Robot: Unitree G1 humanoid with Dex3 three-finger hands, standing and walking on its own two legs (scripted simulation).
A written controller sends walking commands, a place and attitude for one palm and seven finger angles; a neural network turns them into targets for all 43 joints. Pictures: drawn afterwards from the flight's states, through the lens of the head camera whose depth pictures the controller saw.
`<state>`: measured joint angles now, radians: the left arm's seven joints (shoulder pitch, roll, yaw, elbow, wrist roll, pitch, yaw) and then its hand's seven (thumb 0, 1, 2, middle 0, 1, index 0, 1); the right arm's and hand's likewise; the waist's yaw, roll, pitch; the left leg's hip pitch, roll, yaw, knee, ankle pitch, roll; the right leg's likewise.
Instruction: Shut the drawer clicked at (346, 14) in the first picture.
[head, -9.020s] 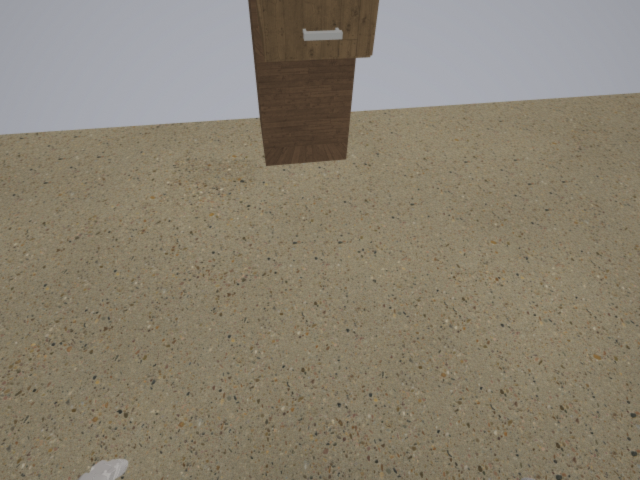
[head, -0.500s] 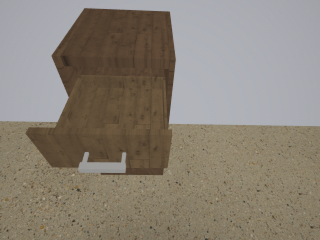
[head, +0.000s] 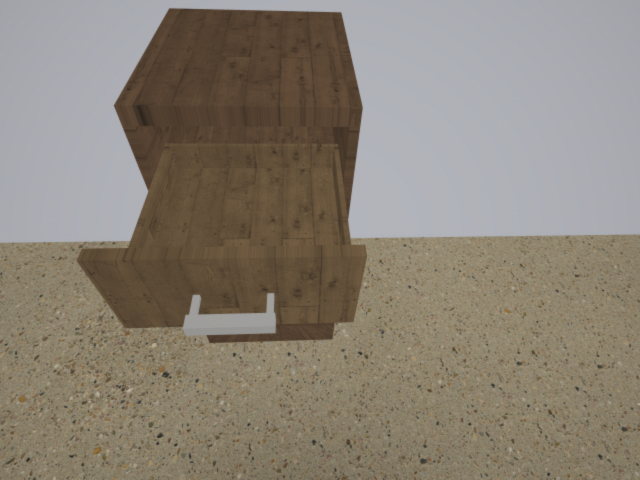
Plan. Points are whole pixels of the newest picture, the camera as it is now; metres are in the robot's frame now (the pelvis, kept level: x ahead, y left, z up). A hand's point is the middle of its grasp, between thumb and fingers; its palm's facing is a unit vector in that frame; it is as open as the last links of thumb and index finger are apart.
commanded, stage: come to a stop and stand still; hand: left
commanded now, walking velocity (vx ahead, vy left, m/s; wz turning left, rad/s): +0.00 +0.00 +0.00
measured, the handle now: (232, 312) +0.34 +0.15 -0.02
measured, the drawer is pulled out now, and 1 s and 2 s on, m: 0.30 0.30 0.30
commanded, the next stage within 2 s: look again from close up in 0.06 s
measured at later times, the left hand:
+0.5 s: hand out of the picture -0.03 +0.13 -0.18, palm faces +0.03 -0.99 -0.15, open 7.4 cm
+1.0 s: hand out of the picture -0.02 +0.10 -0.18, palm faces +0.07 -0.98 -0.16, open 7.4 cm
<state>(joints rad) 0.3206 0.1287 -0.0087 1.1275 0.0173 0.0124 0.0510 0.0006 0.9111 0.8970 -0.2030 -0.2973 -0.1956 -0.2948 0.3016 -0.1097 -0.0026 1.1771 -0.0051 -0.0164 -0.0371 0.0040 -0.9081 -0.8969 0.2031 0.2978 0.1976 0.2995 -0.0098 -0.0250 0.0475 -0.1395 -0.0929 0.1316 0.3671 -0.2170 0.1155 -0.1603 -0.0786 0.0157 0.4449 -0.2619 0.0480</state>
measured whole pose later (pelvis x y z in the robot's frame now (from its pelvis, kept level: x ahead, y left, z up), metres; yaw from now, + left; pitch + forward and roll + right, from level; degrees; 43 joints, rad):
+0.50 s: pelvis +0.00 -0.02 +0.00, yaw +0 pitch -1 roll +0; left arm 0.33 0.10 -0.01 1.14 0.02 0.00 0.05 0.00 0.91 0.90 -0.20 -0.30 -0.20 -0.29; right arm 0.28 -0.11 -0.01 1.17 0.00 -0.02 -0.04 0.00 -0.91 -0.90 0.20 0.30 0.20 0.30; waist -0.01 -0.01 0.03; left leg -0.15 -0.06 0.12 0.38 -0.22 0.09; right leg -0.16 -0.05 0.01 0.44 -0.25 0.04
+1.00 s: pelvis +0.02 -0.05 +0.00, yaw +3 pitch +1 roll +0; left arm 0.36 0.11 0.01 1.12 0.03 -0.01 0.03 0.00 0.91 0.90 -0.20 -0.30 -0.20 -0.29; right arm 0.35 -0.11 -0.02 1.17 -0.01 0.00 -0.03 0.00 -0.91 -0.90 0.20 0.30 0.20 0.30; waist -0.01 0.00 0.00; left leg -0.20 -0.03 0.06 0.48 -0.29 0.04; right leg -0.18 -0.02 -0.05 0.50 -0.33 -0.01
